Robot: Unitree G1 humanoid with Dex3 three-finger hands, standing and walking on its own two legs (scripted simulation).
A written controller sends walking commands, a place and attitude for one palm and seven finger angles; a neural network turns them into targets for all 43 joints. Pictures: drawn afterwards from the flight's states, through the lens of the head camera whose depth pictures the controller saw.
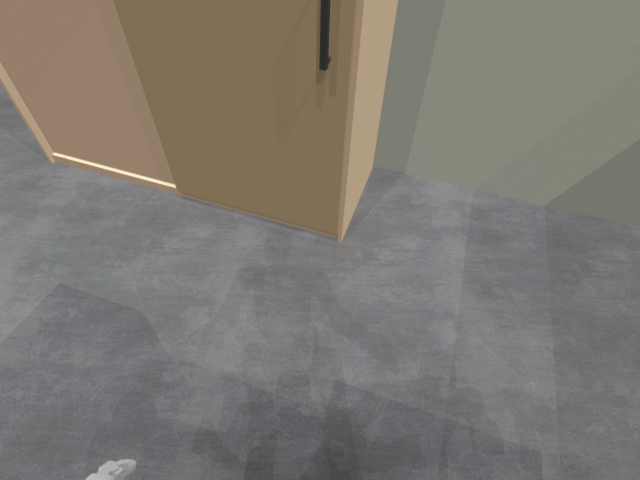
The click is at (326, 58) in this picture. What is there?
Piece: wardrobe's sliding door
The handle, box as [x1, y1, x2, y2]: [319, 0, 330, 70]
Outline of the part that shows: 330,0 321,0 319,69 325,70 330,60 330,57 328,55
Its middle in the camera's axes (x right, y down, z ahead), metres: +0.02 -0.58 +0.98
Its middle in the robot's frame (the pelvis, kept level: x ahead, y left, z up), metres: +1.14 +0.05 +0.12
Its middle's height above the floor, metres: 0.89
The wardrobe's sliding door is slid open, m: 0.00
